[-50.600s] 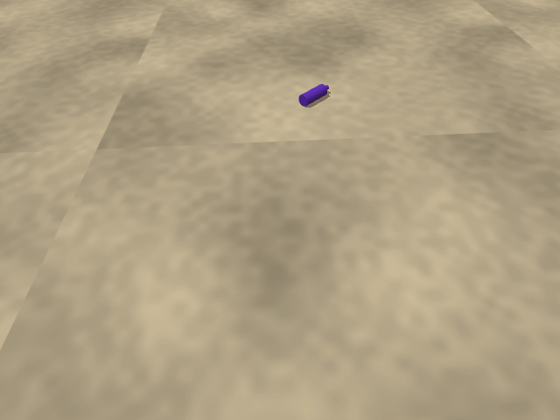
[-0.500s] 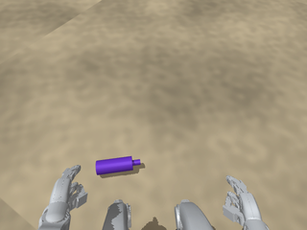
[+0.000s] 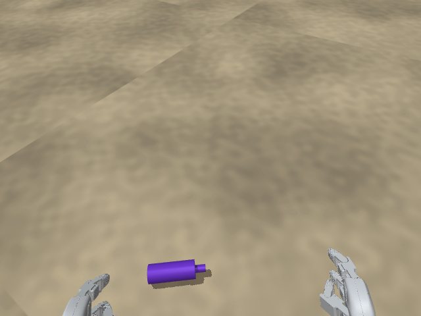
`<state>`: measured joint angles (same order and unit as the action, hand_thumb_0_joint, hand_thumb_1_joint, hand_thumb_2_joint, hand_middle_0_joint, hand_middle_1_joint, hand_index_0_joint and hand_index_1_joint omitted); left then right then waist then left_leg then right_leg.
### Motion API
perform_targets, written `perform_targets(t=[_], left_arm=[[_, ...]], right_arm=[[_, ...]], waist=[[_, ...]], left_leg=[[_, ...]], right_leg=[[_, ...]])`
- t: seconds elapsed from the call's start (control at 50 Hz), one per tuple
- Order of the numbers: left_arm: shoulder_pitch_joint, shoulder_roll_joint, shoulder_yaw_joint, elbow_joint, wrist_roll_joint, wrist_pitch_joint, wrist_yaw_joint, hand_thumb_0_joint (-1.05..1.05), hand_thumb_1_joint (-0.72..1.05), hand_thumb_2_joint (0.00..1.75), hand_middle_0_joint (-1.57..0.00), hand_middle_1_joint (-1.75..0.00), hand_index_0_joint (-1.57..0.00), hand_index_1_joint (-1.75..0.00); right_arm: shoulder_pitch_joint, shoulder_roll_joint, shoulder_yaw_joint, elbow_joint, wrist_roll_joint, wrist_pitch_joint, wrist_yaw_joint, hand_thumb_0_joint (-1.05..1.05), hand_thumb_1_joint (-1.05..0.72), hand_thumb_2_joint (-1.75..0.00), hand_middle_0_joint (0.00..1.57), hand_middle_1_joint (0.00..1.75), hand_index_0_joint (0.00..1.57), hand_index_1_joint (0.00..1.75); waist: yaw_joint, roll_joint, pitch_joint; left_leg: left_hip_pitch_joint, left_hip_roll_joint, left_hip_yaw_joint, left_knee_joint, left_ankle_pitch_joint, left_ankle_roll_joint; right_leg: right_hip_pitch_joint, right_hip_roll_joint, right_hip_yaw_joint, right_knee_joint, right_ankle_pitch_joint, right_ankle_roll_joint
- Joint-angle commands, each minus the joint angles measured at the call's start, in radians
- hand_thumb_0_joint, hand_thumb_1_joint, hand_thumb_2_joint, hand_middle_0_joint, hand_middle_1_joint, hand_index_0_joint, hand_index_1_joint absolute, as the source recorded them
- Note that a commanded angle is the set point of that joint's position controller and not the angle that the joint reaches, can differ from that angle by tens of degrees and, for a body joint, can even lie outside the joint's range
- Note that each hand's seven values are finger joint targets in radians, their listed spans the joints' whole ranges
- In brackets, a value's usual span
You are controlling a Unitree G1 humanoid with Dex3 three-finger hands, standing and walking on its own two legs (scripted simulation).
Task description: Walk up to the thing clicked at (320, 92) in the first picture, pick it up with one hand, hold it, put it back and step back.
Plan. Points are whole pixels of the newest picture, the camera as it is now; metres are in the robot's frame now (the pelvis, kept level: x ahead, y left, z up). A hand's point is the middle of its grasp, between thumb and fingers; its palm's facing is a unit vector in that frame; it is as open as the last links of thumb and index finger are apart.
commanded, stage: home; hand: left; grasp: from above
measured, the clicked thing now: (177, 270) +0.46 +0.14 -0.67
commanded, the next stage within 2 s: stand in 1.84 s
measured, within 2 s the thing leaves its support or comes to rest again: neither
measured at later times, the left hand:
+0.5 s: hand out of the picture +0.16 +0.18 -0.04, palm faces +0.05 -0.98 -0.20, open 7.4 cm
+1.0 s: hand out of the picture +0.16 +0.18 -0.04, palm faces +0.05 -0.98 -0.19, open 7.4 cm
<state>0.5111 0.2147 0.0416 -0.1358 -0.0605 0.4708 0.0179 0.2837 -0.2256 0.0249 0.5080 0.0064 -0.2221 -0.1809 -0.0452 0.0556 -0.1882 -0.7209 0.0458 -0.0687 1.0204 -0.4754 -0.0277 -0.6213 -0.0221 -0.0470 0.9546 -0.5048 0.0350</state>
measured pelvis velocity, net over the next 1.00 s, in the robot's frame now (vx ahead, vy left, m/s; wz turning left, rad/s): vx -0.01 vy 0.00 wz -0.01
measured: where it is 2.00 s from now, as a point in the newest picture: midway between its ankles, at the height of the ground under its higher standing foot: outside the picture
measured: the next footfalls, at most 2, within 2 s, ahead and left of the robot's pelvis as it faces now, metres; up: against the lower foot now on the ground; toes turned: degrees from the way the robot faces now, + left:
none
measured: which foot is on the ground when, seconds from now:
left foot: down 0.00-1.00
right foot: down 0.00-1.00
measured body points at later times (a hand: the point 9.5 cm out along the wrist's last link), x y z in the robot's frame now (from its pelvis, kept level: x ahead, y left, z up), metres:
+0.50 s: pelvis -0.01 +0.00 +0.00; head +0.00 +0.00 +0.45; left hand +0.15 +0.23 -0.03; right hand +0.14 -0.25 -0.06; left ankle +0.02 +0.13 -0.68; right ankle -0.02 -0.14 -0.68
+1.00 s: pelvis -0.01 +0.00 +0.00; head +0.01 +0.00 +0.45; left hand +0.15 +0.23 -0.03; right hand +0.15 -0.24 -0.06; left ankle +0.02 +0.13 -0.68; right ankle -0.02 -0.14 -0.68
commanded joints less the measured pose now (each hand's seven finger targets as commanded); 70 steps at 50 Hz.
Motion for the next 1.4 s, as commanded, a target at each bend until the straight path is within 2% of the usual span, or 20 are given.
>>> perform_targets(t=[0.0, 0.04, 0.18, 0.42, 0.68, 0.78, 0.92, 0.96, 0.98, 1.0, 1.06, 1.12, 1.16, 1.2, 1.24, 1.26, 1.28, 1.32, 1.36, 1.38], left_arm=[[-0.054, 0.104, 0.063, -0.203, 0.013, -0.054, -0.002, 0.0, 0.9, 0.9, -0.2, -0.3, -0.2, -0.3], [-0.04, 0.105, 0.065, -0.205, 0.014, -0.056, -0.001, 0.0, 0.9, 0.9, -0.2, -0.3, -0.2, -0.3], [-0.042, 0.107, 0.061, -0.2, 0.016, -0.059, 0.006, 0.0, 0.9, 0.9, -0.2, -0.3, -0.2, -0.3], [-0.042, 0.104, 0.055, -0.184, 0.013, -0.059, 0.007, 0.0, 0.9, 0.9, -0.2, -0.3, -0.2, -0.3], [-0.051, 0.108, 0.051, -0.194, 0.015, -0.055, 0.001, 0.0, 0.9, 0.9, -0.2, -0.3, -0.2, -0.3], [-0.038, 0.108, 0.058, -0.193, 0.011, -0.059, 0.003, 0.0, 0.9, 0.9, -0.2, -0.3, -0.2, -0.3], [-0.045, 0.109, 0.055, -0.186, 0.013, -0.06, 0.001, 0.0, 0.9, 0.9, -0.2, -0.3, -0.2, -0.3], [-0.036, 0.119, 0.064, -0.189, 0.014, -0.062, 0.003, 0.0, 0.9, 0.9, -0.2, -0.3, -0.2, -0.3], [-0.034, 0.101, 0.04, -0.189, 0.016, -0.062, 0.003, 0.0, 0.9, 0.9, -0.2, -0.3, -0.2, -0.3], [-0.036, 0.108, 0.054, -0.207, 0.012, -0.062, 0.002, 0.0, 0.9, 0.9, -0.2, -0.3, -0.2, -0.3], [-0.058, 0.116, 0.048, -0.201, 0.015, -0.061, 0.002, 0.0, 0.9, 0.9, -0.2, -0.3, -0.2, -0.3], [-0.037, 0.109, 0.056, -0.186, 0.012, -0.057, 0.004, 0.0, 0.9, 0.9, -0.2, -0.3, -0.2, -0.3], [-0.03, 0.11, 0.062, -0.195, 0.011, -0.061, 0.004, 0.0, 0.9, 0.9, -0.2, -0.3, -0.2, -0.3], [-0.031, 0.119, 0.062, -0.196, 0.014, -0.057, 0.005, 0.0, 0.9, 0.9, -0.2, -0.3, -0.2, -0.3], [-0.034, 0.101, 0.046, -0.204, 0.016, -0.059, 0.004, 0.0, 0.9, 0.9, -0.2, -0.3, -0.2, -0.3], [-0.03, 0.11, 0.055, -0.183, 0.016, -0.058, 0.004, 0.0, 0.9, 0.9, -0.2, -0.3, -0.2, -0.3], [-0.032, 0.114, 0.054, -0.202, 0.014, -0.06, 0.005, 0.0, 0.9, 0.9, -0.2, -0.3, -0.2, -0.3], [-0.026, 0.114, 0.06, -0.196, 0.011, -0.058, 0.006, 0.0, 0.9, 0.9, -0.2, -0.3, -0.2, -0.3], [-0.047, 0.105, 0.043, -0.201, 0.013, -0.06, 0.004, 0.0, 0.9, 0.9, -0.2, -0.3, -0.2, -0.3], [-0.039, 0.114, 0.058, -0.196, 0.012, -0.06, 0.006, 0.0, 0.9, 0.9, -0.2, -0.3, -0.2, -0.3]], right_arm=[[-0.065, -0.118, -0.05, -0.144, -0.002, -0.067, -0.008, 0.0, -0.9, -0.9, 0.2, 0.3, 0.2, 0.3], [-0.062, -0.118, -0.054, -0.143, -0.004, -0.068, -0.007, 0.0, -0.9, -0.9, 0.2, 0.3, 0.2, 0.3], [-0.073, -0.116, -0.047, -0.138, -0.006, -0.071, -0.009, 0.0, -0.9, -0.9, 0.2, 0.3, 0.2, 0.3], [-0.079, -0.112, -0.044, -0.131, -0.004, -0.08, -0.017, 0.0, -0.9, -0.9, 0.2, 0.3, 0.2, 0.3], [-0.08, -0.118, -0.046, -0.126, -0.002, -0.086, -0.015, 0.0, -0.9, -0.9, 0.2, 0.3, 0.2, 0.3], [-0.07, -0.119, -0.05, -0.122, -0.004, -0.09, -0.017, 0.0, -0.9, -0.9, 0.2, 0.3, 0.2, 0.3], [-0.075, -0.116, -0.048, -0.119, -0.005, -0.089, -0.018, 0.0, -0.9, -0.9, 0.2, 0.3, 0.2, 0.3], [-0.069, -0.118, -0.051, -0.117, -0.005, -0.089, -0.02, 0.0, -0.9, -0.9, 0.2, 0.3, 0.2, 0.3], [-0.075, -0.116, -0.049, -0.122, -0.005, -0.088, -0.018, 0.0, -0.9, -0.9, 0.2, 0.3, 0.2, 0.3], [-0.07, -0.112, -0.048, -0.12, -0.005, -0.088, -0.018, 0.0, -0.9, -0.9, 0.2, 0.3, 0.2, 0.3], [-0.066, -0.12, -0.052, -0.111, -0.006, -0.088, -0.017, 0.0, -0.9, -0.9, 0.2, 0.3, 0.2, 0.3], [-0.069, -0.118, -0.051, -0.113, -0.005, -0.084, -0.017, 0.0, -0.9, -0.9, 0.2, 0.3, 0.2, 0.3], [-0.07, -0.113, -0.05, -0.118, -0.006, -0.085, -0.016, 0.0, -0.9, -0.9, 0.2, 0.3, 0.2, 0.3], [-0.069, -0.117, -0.051, -0.119, -0.005, -0.081, -0.015, 0.0, -0.9, -0.9, 0.2, 0.3, 0.2, 0.3], [-0.07, -0.113, -0.051, -0.121, -0.006, -0.08, -0.015, 0.0, -0.9, -0.9, 0.2, 0.3, 0.2, 0.3], [-0.061, -0.122, -0.057, -0.115, -0.007, -0.08, -0.016, 0.0, -0.9, -0.9, 0.2, 0.3, 0.2, 0.3], [-0.068, -0.117, -0.053, -0.119, -0.006, -0.08, -0.014, 0.0, -0.9, -0.9, 0.2, 0.3, 0.2, 0.3], [-0.066, -0.116, -0.053, -0.122, -0.005, -0.075, -0.015, 0.0, -0.9, -0.9, 0.2, 0.3, 0.2, 0.3], [-0.07, -0.114, -0.049, -0.124, -0.005, -0.077, -0.014, 0.0, -0.9, -0.9, 0.2, 0.3, 0.2, 0.3], [-0.064, -0.116, -0.052, -0.12, -0.007, -0.076, -0.015, 0.0, -0.9, -0.9, 0.2, 0.3, 0.2, 0.3]], waist=[[0.003, 0.003, -0.021], [-0.003, 0.001, -0.05], [-0.002, -0.007, -0.053], [0.006, -0.043, -0.027], [0.01, 0.011, -0.005], [0.001, -0.018, -0.049], [0.006, -0.007, -0.022], [0.007, -0.016, -0.053], [0.006, -0.019, -0.042], [0.007, -0.011, -0.057], [-0.001, 0.007, -0.04], [0.008, -0.014, -0.027], [0.013, -0.018, -0.058], [0.012, 0.002, -0.041], [0.009, 0.006, -0.061], [-0.001, -0.006, -0.056], [0.01, 0.0, -0.063], [0.007, -0.019, -0.068], [0.004, -0.009, -0.038], [0.003, -0.009, -0.047]], left_leg=[[0.136, -0.039, 0.03, -0.182, 0.169, 0.029], [0.154, -0.042, 0.037, -0.168, 0.204, 0.029], [0.144, -0.045, 0.042, -0.159, 0.187, 0.035], [0.116, -0.042, 0.041, -0.163, 0.146, 0.036], [0.119, -0.033, 0.032, -0.195, 0.091, 0.031], [0.135, -0.036, 0.039, -0.163, 0.169, 0.033], [0.127, -0.035, 0.036, -0.173, 0.143, 0.032], [0.14, -0.036, 0.041, -0.16, 0.188, 0.032], [0.134, -0.036, 0.042, -0.16, 0.193, 0.031], [0.145, -0.037, 0.039, -0.154, 0.214, 0.032], [0.148, -0.033, 0.038, -0.164, 0.204, 0.03], [0.133, -0.033, 0.034, -0.167, 0.181, 0.031], [0.14, -0.035, 0.037, -0.155, 0.215, 0.031], [0.139, -0.034, 0.035, -0.164, 0.204, 0.03], [0.156, -0.033, 0.035, -0.159, 0.232, 0.028], [0.154, -0.03, 0.033, -0.161, 0.231, 0.029], [0.149, -0.032, 0.031, -0.159, 0.24, 0.028], [0.151, -0.033, 0.035, -0.148, 0.253, 0.032], [0.133, -0.035, 0.041, -0.151, 0.219, 0.031], [0.139, -0.034, 0.038, -0.155, 0.204, 0.032]], right_leg=[[-0.028, 0.043, -0.041, -0.158, 0.176, -0.026], [-0.01, 0.041, -0.035, -0.157, 0.209, -0.025], [-0.006, 0.038, -0.026, -0.167, 0.204, -0.02], [-0.015, 0.038, -0.027, -0.177, 0.159, -0.019], [-0.034, 0.043, -0.032, -0.165, 0.111, -0.027], [-0.012, 0.043, -0.026, -0.161, 0.177, -0.022], [-0.021, 0.043, -0.029, -0.162, 0.152, -0.023], [-0.003, 0.041, -0.024, -0.16, 0.193, -0.022], [-0.009, 0.041, -0.025, -0.16, 0.197, -0.022], [0.003, 0.04, -0.024, -0.158, 0.221, -0.022], [-0.012, 0.043, -0.024, -0.15, 0.207, -0.025], [-0.01, 0.041, -0.028, -0.16, 0.186, -0.023], [0.013, 0.04, -0.026, -0.158, 0.218, -0.023], [-0.002, 0.042, -0.027, -0.151, 0.206, -0.024], [0.003, 0.042, -0.027, -0.15, 0.23, -0.026], [0.003, 0.044, -0.028, -0.144, 0.229, -0.025], [0.007, 0.044, -0.029, -0.145, 0.239, -0.025], [0.013, 0.041, -0.026, -0.151, 0.256, -0.021], [-0.005, 0.04, -0.022, -0.158, 0.228, -0.022], [-0.005, 0.04, -0.024, -0.159, 0.215, -0.021]])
